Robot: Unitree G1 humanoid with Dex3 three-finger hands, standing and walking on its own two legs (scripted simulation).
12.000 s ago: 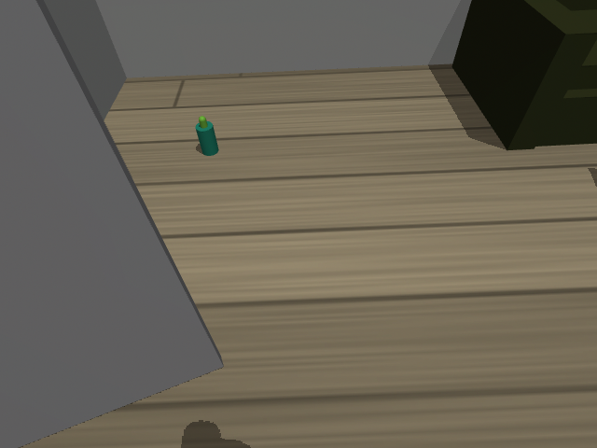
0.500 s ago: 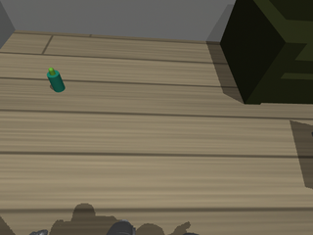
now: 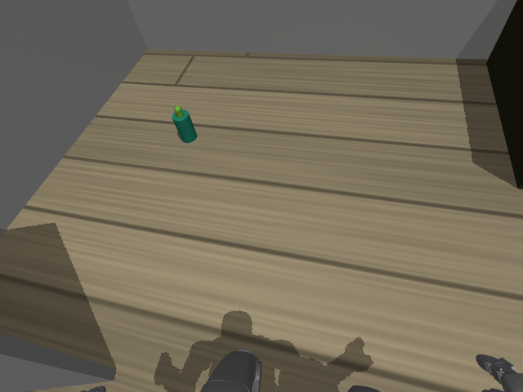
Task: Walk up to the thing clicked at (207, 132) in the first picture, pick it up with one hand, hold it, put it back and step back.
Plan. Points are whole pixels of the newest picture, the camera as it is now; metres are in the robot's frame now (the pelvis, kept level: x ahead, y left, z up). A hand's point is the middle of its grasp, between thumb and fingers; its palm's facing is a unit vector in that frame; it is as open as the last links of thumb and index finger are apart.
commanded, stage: walk up
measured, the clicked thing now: (183, 122) +1.41 +0.56 -0.65
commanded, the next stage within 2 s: stand in 1.54 s
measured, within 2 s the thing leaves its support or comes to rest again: neither
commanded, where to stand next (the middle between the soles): +0.08 +0.05 m, yaw +12 degrees
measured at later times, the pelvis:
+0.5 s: pelvis -0.03 +0.03 -0.01, yaw +11 degrees
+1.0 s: pelvis -0.01 +0.06 +0.00, yaw +15 degrees
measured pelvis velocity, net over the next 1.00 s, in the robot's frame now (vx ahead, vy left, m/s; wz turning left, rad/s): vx -0.01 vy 0.06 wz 0.26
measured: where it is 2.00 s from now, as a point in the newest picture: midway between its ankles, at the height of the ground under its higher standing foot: outside the picture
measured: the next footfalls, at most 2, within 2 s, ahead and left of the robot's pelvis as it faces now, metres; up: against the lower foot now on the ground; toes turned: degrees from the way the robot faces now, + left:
left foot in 0.20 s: +0.07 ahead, +0.16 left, +0.00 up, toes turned +8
right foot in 0.52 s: +0.09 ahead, -0.07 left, +0.00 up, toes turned +12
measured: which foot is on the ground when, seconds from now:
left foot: up 0.00-0.18, down 0.20-0.56, up 0.58-0.80, down 0.82-1.00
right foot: down 0.00-0.22, up 0.24-0.50, down 0.52-1.00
